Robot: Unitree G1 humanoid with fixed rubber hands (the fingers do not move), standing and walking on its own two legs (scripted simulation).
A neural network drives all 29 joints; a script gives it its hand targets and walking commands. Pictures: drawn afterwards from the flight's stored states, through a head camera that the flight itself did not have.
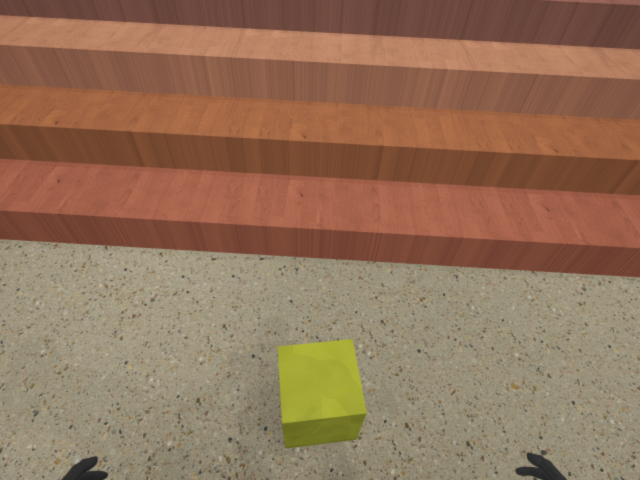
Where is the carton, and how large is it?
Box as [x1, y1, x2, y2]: [278, 339, 366, 448]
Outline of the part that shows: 352,339 278,346 281,412 285,448 349,440 356,438 366,411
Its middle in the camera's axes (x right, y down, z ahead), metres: +0.00 +0.45 +1.11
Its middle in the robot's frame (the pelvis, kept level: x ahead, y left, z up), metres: +0.44 -0.02 -0.66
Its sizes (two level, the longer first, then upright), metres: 0.210 0.200 0.250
